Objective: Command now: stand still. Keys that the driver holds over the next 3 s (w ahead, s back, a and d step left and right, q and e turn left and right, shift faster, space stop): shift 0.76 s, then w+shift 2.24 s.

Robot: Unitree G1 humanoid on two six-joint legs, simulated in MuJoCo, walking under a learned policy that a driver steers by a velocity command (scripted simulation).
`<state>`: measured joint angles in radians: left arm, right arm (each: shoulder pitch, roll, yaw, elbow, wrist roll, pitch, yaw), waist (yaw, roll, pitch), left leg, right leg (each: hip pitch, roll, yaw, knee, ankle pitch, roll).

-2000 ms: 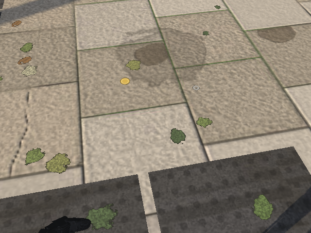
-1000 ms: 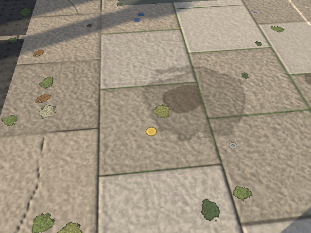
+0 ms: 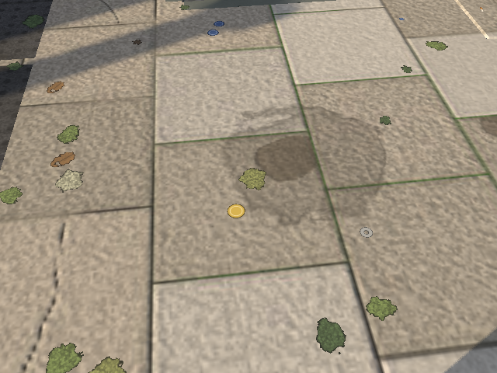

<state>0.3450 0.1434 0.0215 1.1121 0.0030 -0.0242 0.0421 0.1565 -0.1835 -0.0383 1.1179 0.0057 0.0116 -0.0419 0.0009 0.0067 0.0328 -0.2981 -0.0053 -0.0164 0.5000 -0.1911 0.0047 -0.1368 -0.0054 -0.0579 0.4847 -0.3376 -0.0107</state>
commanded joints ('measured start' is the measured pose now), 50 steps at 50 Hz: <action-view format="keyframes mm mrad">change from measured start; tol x4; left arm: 1 95 79 12 -5 0 -3 2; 38 131 70 12 -11 -2 -5 0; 41 236 175 49 -6 -32 -5 8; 42 227 239 71 -15 -40 -23 10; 45 153 170 58 -56 -18 -75 -1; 49 127 188 62 -96 -27 -74 -14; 50 136 185 61 -82 56 -72 -26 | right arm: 1 15 -92 -13 -25 0 -6 -3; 40 83 -95 -21 -2 17 -7 -5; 43 -165 -91 -20 -135 40 -68 25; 49 -132 -61 -26 -145 33 -129 60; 50 -145 -42 -20 -183 -63 -85 96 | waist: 1 0 -11 13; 38 0 -13 24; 39 7 -34 -19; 42 79 -233 177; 43 81 -179 229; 47 32 -94 127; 50 34 -150 102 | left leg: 1 114 36 -37 -53 144 50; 38 118 36 -33 -47 162 40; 39 118 -6 15 -7 -75 42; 40 23 -47 60 64 -359 45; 41 -156 -40 69 160 -438 45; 42 -315 5 83 322 -282 53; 43 -467 74 17 441 -255 63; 45 -617 131 -27 535 -179 69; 46 -592 144 -24 462 -147 66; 50 -220 51 134 180 -98 27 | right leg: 1 -139 -38 39 -120 96 -18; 38 -132 -36 42 -127 120 -23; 40 -108 -70 118 -180 -384 -94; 41 -78 -181 276 -278 -612 -164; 42 -45 -363 495 -412 -665 -247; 43 5 -431 583 -447 -557 -277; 46 161 -362 419 -386 -284 -204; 48 79 -270 269 -388 -176 -159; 50 -33 -212 185 -405 -205 -168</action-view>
